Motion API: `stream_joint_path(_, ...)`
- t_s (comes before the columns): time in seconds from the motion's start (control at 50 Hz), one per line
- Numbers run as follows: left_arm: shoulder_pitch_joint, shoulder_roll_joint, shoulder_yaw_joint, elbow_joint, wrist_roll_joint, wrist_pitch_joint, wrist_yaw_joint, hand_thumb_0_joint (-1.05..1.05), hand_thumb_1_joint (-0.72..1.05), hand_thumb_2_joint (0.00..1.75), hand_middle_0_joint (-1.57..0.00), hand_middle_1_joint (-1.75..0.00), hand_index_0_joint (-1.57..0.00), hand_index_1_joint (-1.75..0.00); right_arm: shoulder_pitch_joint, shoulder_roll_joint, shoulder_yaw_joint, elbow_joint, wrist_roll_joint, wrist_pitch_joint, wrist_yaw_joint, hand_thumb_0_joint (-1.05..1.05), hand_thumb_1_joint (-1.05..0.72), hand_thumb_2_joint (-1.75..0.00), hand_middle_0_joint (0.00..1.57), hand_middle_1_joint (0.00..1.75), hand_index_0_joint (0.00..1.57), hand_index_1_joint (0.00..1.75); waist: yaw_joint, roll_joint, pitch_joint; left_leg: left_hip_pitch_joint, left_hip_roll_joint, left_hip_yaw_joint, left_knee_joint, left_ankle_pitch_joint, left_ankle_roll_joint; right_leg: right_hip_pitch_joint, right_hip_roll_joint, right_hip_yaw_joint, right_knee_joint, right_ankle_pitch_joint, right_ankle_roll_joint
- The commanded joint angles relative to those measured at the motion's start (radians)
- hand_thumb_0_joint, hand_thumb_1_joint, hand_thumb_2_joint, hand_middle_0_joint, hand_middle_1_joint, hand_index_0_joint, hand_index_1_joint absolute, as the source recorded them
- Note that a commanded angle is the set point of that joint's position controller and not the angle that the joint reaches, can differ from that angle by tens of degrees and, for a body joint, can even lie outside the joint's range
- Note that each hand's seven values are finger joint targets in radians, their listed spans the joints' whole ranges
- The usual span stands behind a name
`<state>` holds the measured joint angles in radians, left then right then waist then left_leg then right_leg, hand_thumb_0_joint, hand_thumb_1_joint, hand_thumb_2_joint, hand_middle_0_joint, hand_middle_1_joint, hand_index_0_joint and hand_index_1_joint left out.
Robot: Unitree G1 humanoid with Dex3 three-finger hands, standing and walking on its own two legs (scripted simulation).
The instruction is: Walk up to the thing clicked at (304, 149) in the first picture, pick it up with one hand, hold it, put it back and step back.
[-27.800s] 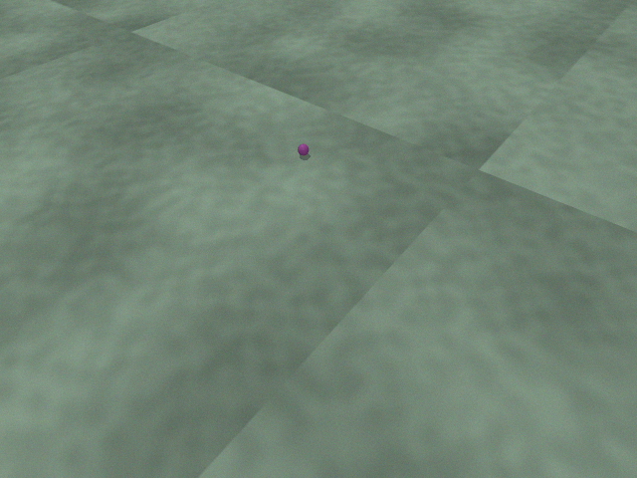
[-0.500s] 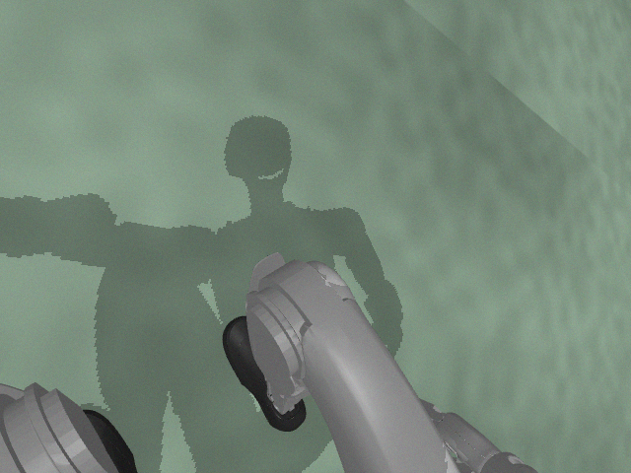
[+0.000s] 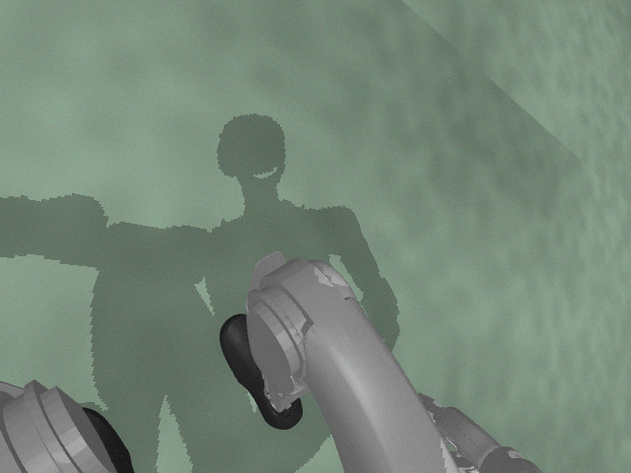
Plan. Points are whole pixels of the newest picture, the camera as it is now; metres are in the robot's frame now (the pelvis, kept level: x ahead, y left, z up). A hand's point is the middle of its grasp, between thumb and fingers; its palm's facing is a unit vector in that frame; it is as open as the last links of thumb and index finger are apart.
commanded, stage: rest palm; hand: left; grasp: from above
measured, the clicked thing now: out of the picture +0.49 +0.38 -0.29
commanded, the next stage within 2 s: none
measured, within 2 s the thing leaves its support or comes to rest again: neither
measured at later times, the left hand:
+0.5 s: hand out of the picture +0.48 +0.37 -0.26, palm faces -0.43 -0.17 -0.89, open 13.1 cm
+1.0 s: hand out of the picture +0.48 +0.37 -0.26, palm faces -0.44 -0.17 -0.88, open 13.1 cm
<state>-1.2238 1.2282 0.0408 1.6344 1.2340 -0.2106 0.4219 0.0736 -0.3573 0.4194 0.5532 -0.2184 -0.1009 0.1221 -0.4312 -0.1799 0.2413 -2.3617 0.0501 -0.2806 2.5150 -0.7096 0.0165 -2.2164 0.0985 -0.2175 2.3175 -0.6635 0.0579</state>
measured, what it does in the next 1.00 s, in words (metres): stands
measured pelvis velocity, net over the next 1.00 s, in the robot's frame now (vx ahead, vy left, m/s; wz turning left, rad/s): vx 0.00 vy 0.00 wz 0.00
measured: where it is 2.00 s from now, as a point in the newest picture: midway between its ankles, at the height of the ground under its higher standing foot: (202, 438)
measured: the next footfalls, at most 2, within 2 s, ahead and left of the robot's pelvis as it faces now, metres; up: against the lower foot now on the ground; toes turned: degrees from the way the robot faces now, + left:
none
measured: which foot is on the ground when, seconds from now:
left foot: down 0.00-1.00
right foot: down 0.00-1.00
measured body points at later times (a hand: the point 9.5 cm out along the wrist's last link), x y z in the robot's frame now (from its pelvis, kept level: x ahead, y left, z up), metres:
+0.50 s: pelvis +0.00 +0.00 +0.00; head +0.30 +0.14 +0.29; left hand +0.50 +0.38 -0.20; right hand +0.06 -0.25 -0.05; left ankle +0.06 +0.13 -0.28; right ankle +0.12 -0.11 -0.28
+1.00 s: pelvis +0.00 +0.00 +0.00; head +0.31 +0.14 +0.29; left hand +0.50 +0.37 -0.21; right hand +0.05 -0.25 -0.05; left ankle +0.06 +0.13 -0.28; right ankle +0.12 -0.11 -0.28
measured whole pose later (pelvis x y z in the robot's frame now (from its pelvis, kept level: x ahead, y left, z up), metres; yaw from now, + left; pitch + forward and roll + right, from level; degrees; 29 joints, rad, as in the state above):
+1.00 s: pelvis +0.00 +0.00 +0.00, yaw +0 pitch +29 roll -17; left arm -1.20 1.22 0.06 1.64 1.23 -0.22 0.43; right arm 0.08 -0.35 0.44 0.56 -0.22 -0.11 0.12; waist -0.43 -0.18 0.25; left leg -2.36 0.05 -0.29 2.52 -0.71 0.01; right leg -2.22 0.10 -0.22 2.32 -0.66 0.06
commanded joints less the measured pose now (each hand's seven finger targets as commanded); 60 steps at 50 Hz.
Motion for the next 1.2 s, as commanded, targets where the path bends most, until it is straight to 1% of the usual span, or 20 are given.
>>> stream_joint_path(0.0, -0.253, 0.247, 0.019, -0.169, -0.012, -0.005, 0.038, 0.00, -0.41, 0.96, -0.14, -1.03, -0.15, -1.02, 0.209, -0.346, -0.098, 0.029, -0.001, 0.006, -0.013, 0.00, -0.90, -0.90, 0.20, 0.30, 0.20, 0.30, -0.068, 0.679, -0.680, 0.588, 0.056, 0.053, -0.237, 0.316, -0.012, 0.347, 0.018, -0.079, -0.186, 0.294, -0.074)
stream_joint_path(0.08, -0.210, 0.211, 0.008, -0.112, -0.020, -0.002, 0.042, 0.00, -0.39, 0.95, -0.16, -1.02, -0.16, -1.01, 0.211, -0.331, -0.079, 0.037, 0.000, 0.006, -0.011, 0.00, -0.90, -0.90, 0.20, 0.30, 0.20, 0.30, -0.079, 0.621, -0.642, 0.553, 0.054, 0.053, -0.226, 0.307, -0.006, 0.344, 0.018, -0.080, -0.193, 0.292, -0.071)
stream_joint_path(0.12, -0.216, 0.241, 0.023, -0.120, -0.013, -0.007, 0.045, 0.00, -0.41, 0.92, -0.14, -1.02, -0.15, -1.01, 0.208, -0.342, -0.087, 0.040, -0.002, 0.002, -0.013, 0.00, -0.91, -0.90, 0.20, 0.30, 0.20, 0.30, -0.067, 0.663, -0.639, 0.570, 0.056, 0.051, -0.232, 0.315, -0.016, 0.326, 0.013, -0.080, -0.185, 0.287, -0.078)
stream_joint_path(0.16, -0.182, 0.234, 0.014, -0.070, -0.013, -0.003, 0.051, 0.00, -0.40, 0.92, -0.17, -0.99, -0.17, -0.99, 0.195, -0.332, -0.076, 0.031, -0.005, 0.007, -0.013, 0.00, -0.90, -0.90, 0.20, 0.30, 0.20, 0.30, -0.072, 0.615, -0.646, 0.548, 0.059, 0.053, -0.230, 0.283, -0.006, 0.365, 0.022, -0.081, -0.197, 0.276, -0.070)
stream_joint_path(0.2, -0.229, 0.261, 0.031, -0.149, -0.012, -0.012, 0.056, 0.00, -0.39, 0.92, -0.16, -1.02, -0.16, -1.01, 0.203, -0.349, -0.093, 0.025, -0.004, -0.001, -0.017, 0.00, -0.90, -0.90, 0.20, 0.30, 0.20, 0.30, -0.066, 0.649, -0.662, 0.561, 0.053, 0.063, -0.230, 0.291, -0.009, 0.360, 0.017, -0.073, -0.192, 0.286, -0.075)
stream_joint_path(0.28, -0.237, 0.249, 0.027, -0.146, -0.022, -0.007, 0.059, 0.00, -0.39, 0.91, -0.15, -1.01, -0.16, -1.00, 0.206, -0.344, -0.091, 0.041, -0.006, -0.004, -0.013, 0.00, -0.90, -0.90, 0.20, 0.30, 0.20, 0.30, -0.073, 0.659, -0.689, 0.578, 0.059, 0.057, -0.224, 0.330, -0.009, 0.376, 0.019, -0.079, -0.190, 0.318, -0.067)
stream_joint_path(0.32, -0.202, 0.213, 0.008, -0.093, -0.026, 0.000, 0.055, 0.00, -0.40, 0.92, -0.15, -1.01, -0.16, -1.00, 0.212, -0.331, -0.081, 0.055, -0.005, -0.003, -0.011, 0.00, -0.90, -0.90, 0.20, 0.30, 0.20, 0.30, -0.078, 0.639, -0.652, 0.561, 0.060, 0.050, -0.223, 0.319, -0.010, 0.345, 0.021, -0.084, -0.190, 0.295, -0.071)
stream_joint_path(0.36, -0.222, 0.229, 0.006, -0.110, -0.027, -0.002, 0.058, 0.00, -0.36, 0.93, -0.18, -1.01, -0.19, -1.00, 0.210, -0.335, -0.081, 0.043, -0.006, -0.001, -0.013, 0.00, -0.90, -0.90, 0.20, 0.30, 0.20, 0.30, -0.083, 0.633, -0.659, 0.550, 0.058, 0.056, -0.234, 0.287, -0.005, 0.383, 0.024, -0.078, -0.199, 0.287, -0.067)
stream_joint_path(0.4, -0.247, 0.274, 0.032, -0.146, -0.016, -0.004, 0.066, 0.00, -0.37, 0.91, -0.18, -1.00, -0.18, -0.99, 0.206, -0.340, -0.087, 0.042, -0.006, -0.004, -0.013, 0.00, -0.90, -0.90, 0.20, 0.30, 0.20, 0.30, -0.062, 0.669, -0.697, 0.562, 0.058, 0.059, -0.231, 0.306, -0.009, 0.392, 0.021, -0.078, -0.187, 0.308, -0.069)
stream_joint_path(0.46, -0.204, 0.225, 0.016, -0.096, -0.016, 0.005, 0.061, 0.00, -0.38, 0.89, -0.16, -1.00, -0.17, -0.98, 0.217, -0.333, -0.077, 0.050, -0.005, -0.003, -0.008, 0.00, -0.90, -0.90, 0.20, 0.30, 0.20, 0.30, -0.080, 0.642, -0.642, 0.556, 0.056, 0.051, -0.225, 0.307, -0.010, 0.344, 0.019, -0.084, -0.186, 0.292, -0.072)
stream_joint_path(0.5, -0.237, 0.253, 0.027, -0.140, -0.019, 0.002, 0.065, 0.00, -0.37, 0.93, -0.17, -1.00, -0.18, -0.99, 0.208, -0.338, -0.080, 0.044, -0.003, -0.005, -0.010, 0.00, -0.90, -0.90, 0.20, 0.30, 0.20, 0.30, -0.070, 0.659, -0.675, 0.567, 0.059, 0.053, -0.227, 0.310, -0.011, 0.362, 0.020, -0.080, -0.190, 0.300, -0.071)
stream_joint_path(0.54, -0.197, 0.232, 0.017, -0.085, -0.018, 0.011, 0.063, 0.00, -0.37, 0.89, -0.18, -0.98, -0.18, -0.97, 0.207, -0.334, -0.081, 0.044, -0.003, -0.004, -0.008, 0.00, -0.90, -0.90, 0.20, 0.30, 0.20, 0.30, -0.070, 0.638, -0.653, 0.545, 0.058, 0.057, -0.229, 0.303, -0.009, 0.366, 0.021, -0.079, -0.190, 0.296, -0.071)
stream_joint_path(0.68, -0.212, 0.243, 0.029, -0.118, -0.022, 0.012, 0.053, 0.00, -0.37, 0.88, -0.17, -0.99, -0.18, -0.98, 0.203, -0.339, -0.079, 0.041, -0.002, 0.000, -0.007, 0.00, -0.90, -0.90, 0.20, 0.30, 0.20, 0.30, -0.069, 0.665, -0.663, 0.567, 0.060, 0.050, -0.226, 0.324, -0.014, 0.346, 0.019, -0.082, -0.186, 0.297, -0.075)
stream_joint_path(0.72, -0.171, 0.206, 0.012, -0.070, -0.024, 0.016, 0.046, 0.00, -0.37, 0.88, -0.17, -0.97, -0.18, -0.96, 0.208, -0.333, -0.077, 0.035, -0.004, -0.001, -0.006, 0.00, -0.90, -0.90, 0.20, 0.30, 0.20, 0.30, -0.078, 0.615, -0.619, 0.525, 0.055, 0.060, -0.229, 0.278, -0.007, 0.359, 0.020, -0.076, -0.196, 0.275, -0.074)
stream_joint_path(0.78, -0.226, 0.257, 0.038, -0.157, -0.028, 0.003, 0.044, 0.00, -0.35, 0.88, -0.17, -0.99, -0.19, -0.98, 0.211, -0.334, -0.073, 0.038, -0.005, -0.001, -0.012, 0.00, -0.90, -0.90, 0.20, 0.30, 0.20, 0.30, -0.065, 0.642, -0.667, 0.542, 0.056, 0.059, -0.230, 0.276, -0.009, 0.369, 0.016, -0.077, -0.198, 0.275, -0.073)
stream_joint_path(0.88, -0.190, 0.210, 0.019, -0.102, -0.037, -0.003, 0.048, 0.00, -0.38, 0.88, -0.16, -0.97, -0.17, -0.96, 0.212, -0.333, -0.075, 0.043, -0.006, -0.002, -0.012, 0.00, -0.90, -0.90, 0.20, 0.30, 0.20, 0.30, -0.081, 0.604, -0.630, 0.517, 0.054, 0.056, -0.224, 0.265, -0.007, 0.359, 0.020, -0.083, -0.200, 0.268, -0.072)
stream_joint_path(0.96, -0.240, 0.287, 0.053, -0.191, -0.013, -0.010, 0.053, 0.00, -0.34, 0.86, -0.18, -0.98, -0.19, -0.96, 0.216, -0.332, -0.079, 0.049, -0.009, 0.000, -0.014, 0.00, -0.90, -0.90, 0.20, 0.30, 0.20, 0.30, -0.050, 0.691, -0.711, 0.598, 0.060, 0.056, -0.227, 0.318, -0.015, 0.366, 0.014, -0.078, -0.187, 0.295, -0.074)
stream_joint_path(1.02, -0.178, 0.205, 0.016, -0.080, -0.024, 0.009, 0.054, 0.00, -0.36, 0.88, -0.16, -0.98, -0.17, -0.97, 0.221, -0.330, -0.084, 0.051, -0.007, -0.004, -0.008, 0.00, -0.90, -0.90, 0.20, 0.30, 0.20, 0.30, -0.081, 0.632, -0.643, 0.561, 0.058, 0.058, -0.223, 0.315, -0.009, 0.355, 0.021, -0.079, -0.192, 0.297, -0.071)
stream_joint_path(1.14, -0.233, 0.268, 0.048, -0.168, -0.023, 0.014, 0.045, 0.00, -0.35, 0.86, -0.17, -0.98, -0.18, -0.96, 0.225, -0.339, -0.091, 0.050, -0.005, 0.004, -0.008, 0.00, -0.90, -0.90, 0.20, 0.30, 0.20, 0.30, -0.056, 0.680, -0.719, 0.598, 0.061, 0.058, -0.223, 0.362, -0.013, 0.383, 0.018, -0.075, -0.187, 0.328, -0.072)
stream_joint_path(1.18, -0.186, 0.225, 0.032, -0.107, -0.020, 0.023, 0.034, 0.00, -0.35, 0.85, -0.15, -1.00, -0.17, -0.97, 0.223, -0.332, -0.079, 0.042, -0.005, 0.004, -0.001, 0.00, -0.90, -0.90, 0.20, 0.30, 0.20, 0.30, -0.071, 0.655, -0.661, 0.572, 0.058, 0.053, -0.219, 0.353, -0.015, 0.344, 0.017, -0.080, -0.185, 0.306, -0.078)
